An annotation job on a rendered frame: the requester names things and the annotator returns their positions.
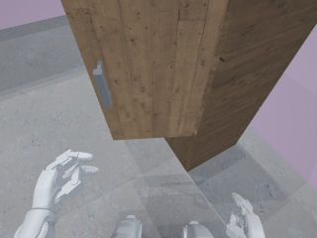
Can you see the left robot forearm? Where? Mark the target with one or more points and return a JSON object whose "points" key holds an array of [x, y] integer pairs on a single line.
{"points": [[38, 223]]}

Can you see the handle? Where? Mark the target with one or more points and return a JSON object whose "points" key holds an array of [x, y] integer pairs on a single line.
{"points": [[100, 81]]}

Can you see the left robot hand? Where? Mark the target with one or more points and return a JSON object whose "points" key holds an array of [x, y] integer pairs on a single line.
{"points": [[53, 190]]}

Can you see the cupboard door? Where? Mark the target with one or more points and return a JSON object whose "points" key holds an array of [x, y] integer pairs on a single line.
{"points": [[156, 57]]}

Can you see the right robot thigh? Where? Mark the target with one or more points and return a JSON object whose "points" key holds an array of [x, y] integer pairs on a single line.
{"points": [[195, 231]]}

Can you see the left robot thigh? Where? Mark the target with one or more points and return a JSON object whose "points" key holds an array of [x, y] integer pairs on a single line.
{"points": [[128, 228]]}

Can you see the robot thigh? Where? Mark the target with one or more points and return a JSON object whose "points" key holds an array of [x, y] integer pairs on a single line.
{"points": [[128, 228], [195, 231]]}

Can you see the right robot hand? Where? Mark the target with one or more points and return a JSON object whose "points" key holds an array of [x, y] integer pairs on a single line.
{"points": [[249, 225]]}

